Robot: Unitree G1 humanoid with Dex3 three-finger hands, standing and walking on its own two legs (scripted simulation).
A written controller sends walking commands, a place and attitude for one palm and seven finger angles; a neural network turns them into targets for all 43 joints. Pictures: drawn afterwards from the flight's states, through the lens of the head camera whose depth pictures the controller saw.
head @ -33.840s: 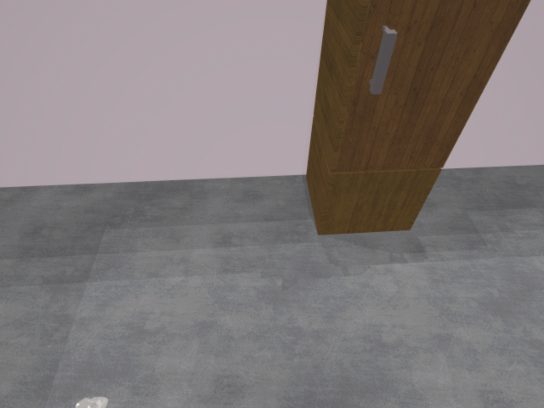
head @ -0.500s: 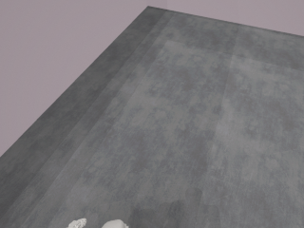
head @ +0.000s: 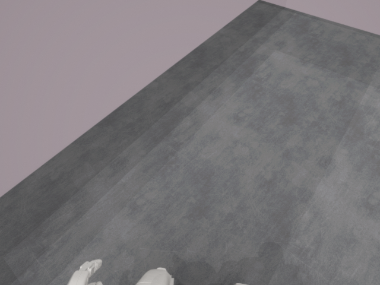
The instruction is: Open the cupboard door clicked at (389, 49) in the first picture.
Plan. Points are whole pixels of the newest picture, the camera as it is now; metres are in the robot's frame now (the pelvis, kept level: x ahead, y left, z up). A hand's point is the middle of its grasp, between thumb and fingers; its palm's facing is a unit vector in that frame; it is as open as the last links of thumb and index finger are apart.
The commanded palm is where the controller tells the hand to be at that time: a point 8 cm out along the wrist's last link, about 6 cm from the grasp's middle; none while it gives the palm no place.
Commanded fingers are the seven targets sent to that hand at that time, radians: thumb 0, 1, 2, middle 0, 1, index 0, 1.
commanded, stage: turn to face it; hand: left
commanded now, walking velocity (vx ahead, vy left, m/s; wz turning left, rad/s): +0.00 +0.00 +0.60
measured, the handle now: out of the picture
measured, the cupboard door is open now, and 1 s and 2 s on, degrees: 45 45 45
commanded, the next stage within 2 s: none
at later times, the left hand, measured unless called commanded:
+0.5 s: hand out of the picture +0.08 +0.22 -0.15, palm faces +0.34 -0.90 -0.26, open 7.4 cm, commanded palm none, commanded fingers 0.00 0.90 0.90 -0.20 -0.30 -0.20 -0.30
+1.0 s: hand out of the picture +0.01 +0.20 -0.16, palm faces +0.61 -0.76 -0.23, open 7.4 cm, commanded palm none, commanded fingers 0.00 0.90 0.90 -0.20 -0.30 -0.20 -0.30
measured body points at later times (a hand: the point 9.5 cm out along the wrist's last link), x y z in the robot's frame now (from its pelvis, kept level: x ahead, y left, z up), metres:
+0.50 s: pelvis +0.04 -0.02 +0.01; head +0.09 +0.00 +0.46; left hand +0.06 +0.27 -0.13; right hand +0.20 -0.24 -0.13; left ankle +0.01 +0.11 -0.72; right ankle +0.09 -0.16 -0.69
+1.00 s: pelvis +0.06 -0.02 +0.01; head +0.10 +0.04 +0.45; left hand -0.03 +0.24 -0.15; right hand +0.28 -0.17 -0.12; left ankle +0.00 +0.07 -0.72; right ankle +0.13 -0.16 -0.66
